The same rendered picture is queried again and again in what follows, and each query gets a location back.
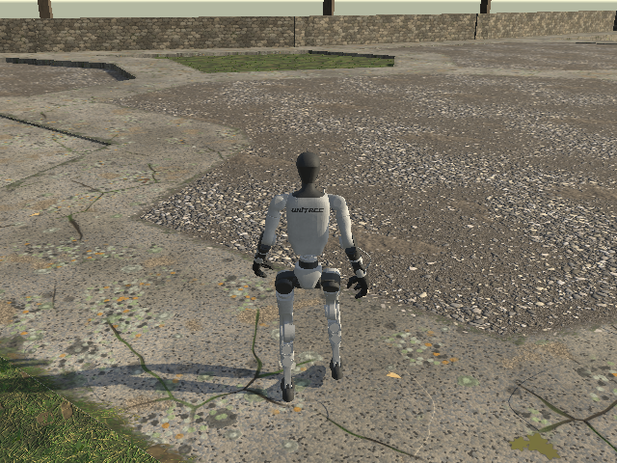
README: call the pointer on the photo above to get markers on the right robot hand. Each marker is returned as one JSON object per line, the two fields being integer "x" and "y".
{"x": 363, "y": 283}

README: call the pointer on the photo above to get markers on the robot right thigh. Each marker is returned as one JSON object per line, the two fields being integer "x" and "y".
{"x": 330, "y": 281}

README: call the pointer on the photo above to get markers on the left robot hand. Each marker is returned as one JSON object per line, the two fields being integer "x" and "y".
{"x": 266, "y": 264}

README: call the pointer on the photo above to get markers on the robot left upper arm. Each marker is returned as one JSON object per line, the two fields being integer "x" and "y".
{"x": 272, "y": 219}

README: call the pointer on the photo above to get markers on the robot right upper arm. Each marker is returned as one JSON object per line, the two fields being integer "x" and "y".
{"x": 339, "y": 204}

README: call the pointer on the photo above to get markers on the robot right shin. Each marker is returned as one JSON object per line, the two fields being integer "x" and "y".
{"x": 334, "y": 331}

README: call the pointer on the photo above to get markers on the left robot forearm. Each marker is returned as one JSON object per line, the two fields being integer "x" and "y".
{"x": 261, "y": 251}

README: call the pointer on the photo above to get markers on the right robot forearm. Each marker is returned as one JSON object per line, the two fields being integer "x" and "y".
{"x": 355, "y": 259}

